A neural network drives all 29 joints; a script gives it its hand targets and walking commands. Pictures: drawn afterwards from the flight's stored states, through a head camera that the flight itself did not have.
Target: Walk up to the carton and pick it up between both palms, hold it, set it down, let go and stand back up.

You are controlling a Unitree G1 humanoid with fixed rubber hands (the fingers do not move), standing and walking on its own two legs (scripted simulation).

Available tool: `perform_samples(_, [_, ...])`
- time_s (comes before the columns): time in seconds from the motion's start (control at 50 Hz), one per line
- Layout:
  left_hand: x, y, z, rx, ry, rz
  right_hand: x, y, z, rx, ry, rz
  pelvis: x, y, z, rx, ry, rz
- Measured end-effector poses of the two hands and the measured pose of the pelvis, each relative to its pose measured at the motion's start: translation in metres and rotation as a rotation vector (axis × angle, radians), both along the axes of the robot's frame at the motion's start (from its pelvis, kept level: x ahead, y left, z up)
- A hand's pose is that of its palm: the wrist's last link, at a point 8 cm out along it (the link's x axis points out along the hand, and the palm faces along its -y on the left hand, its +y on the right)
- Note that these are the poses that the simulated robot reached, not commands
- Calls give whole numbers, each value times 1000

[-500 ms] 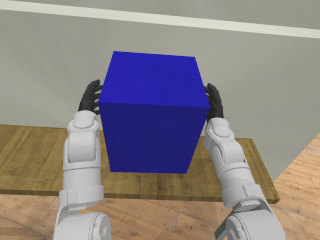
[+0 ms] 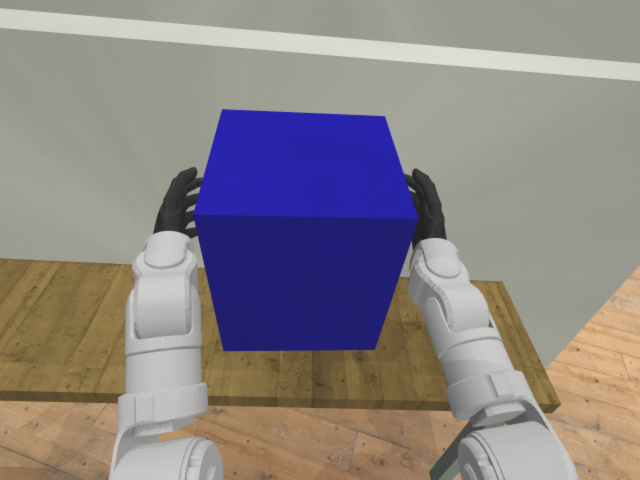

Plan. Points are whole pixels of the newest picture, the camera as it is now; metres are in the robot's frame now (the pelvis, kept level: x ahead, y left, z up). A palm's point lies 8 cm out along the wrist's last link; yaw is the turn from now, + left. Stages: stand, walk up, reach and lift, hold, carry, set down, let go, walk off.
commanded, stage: hold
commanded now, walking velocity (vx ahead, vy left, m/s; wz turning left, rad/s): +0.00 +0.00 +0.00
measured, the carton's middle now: (302, 236) +0.39 +0.00 +0.13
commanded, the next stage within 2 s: none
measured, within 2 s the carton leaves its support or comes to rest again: neither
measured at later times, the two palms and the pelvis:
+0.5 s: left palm (178, 231) +0.35 +0.15 +0.17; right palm (430, 237) +0.34 -0.15 +0.17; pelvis -0.01 +0.00 +0.00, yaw -1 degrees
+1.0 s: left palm (177, 233) +0.35 +0.15 +0.17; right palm (426, 240) +0.34 -0.15 +0.16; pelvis -0.01 +0.00 +0.00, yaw +0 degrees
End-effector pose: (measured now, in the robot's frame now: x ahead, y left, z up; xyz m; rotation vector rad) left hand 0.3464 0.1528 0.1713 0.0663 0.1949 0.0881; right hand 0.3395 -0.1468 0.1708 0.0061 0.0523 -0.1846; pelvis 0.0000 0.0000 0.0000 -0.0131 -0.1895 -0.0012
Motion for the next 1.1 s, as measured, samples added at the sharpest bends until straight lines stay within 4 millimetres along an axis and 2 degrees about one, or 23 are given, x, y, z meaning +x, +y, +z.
perform_samples(0.14, [-3,4,1,8,9,3,-2,4,-3,16,11,1,-5,1,0,2,-3,5])
perform_samples(0.32, [3,-3,6,28,4,-13,-2,-2,-5,27,7,-18,-11,3,0,2,23,-1])
perform_samples(0.7, [0,0,6,4,-1,-1,-1,0,4,0,1,-6,-7,1,0,2,3,-3])
perform_samples(0.98, [3,-2,0,13,18,-11,-2,-1,-7,8,21,-17,-8,2,0,3,9,3])
perform_samples(1.1, [2,-4,-1,8,8,-22,-5,-4,-5,0,10,-25,-8,2,0,0,14,-1])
